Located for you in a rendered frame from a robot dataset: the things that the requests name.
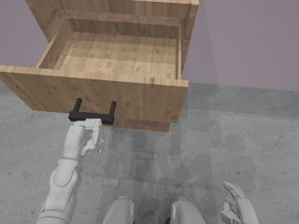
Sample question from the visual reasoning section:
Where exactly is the robot right thigh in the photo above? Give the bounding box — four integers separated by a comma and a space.
170, 201, 206, 224

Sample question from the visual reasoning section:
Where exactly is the left robot shin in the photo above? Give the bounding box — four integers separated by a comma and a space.
119, 196, 128, 200

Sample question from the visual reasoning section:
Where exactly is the handle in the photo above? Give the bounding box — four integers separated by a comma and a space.
68, 98, 116, 125

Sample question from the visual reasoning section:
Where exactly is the robot left hand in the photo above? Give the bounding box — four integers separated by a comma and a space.
63, 119, 106, 163

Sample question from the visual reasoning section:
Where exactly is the cabinet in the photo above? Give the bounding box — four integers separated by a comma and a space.
25, 0, 199, 133

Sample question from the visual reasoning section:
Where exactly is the drawer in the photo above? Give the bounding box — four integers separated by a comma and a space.
0, 17, 189, 123

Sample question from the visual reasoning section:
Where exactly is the robot left forearm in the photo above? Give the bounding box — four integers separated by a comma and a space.
36, 158, 83, 224

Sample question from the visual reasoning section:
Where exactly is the robot right hand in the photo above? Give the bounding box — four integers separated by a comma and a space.
221, 181, 259, 224

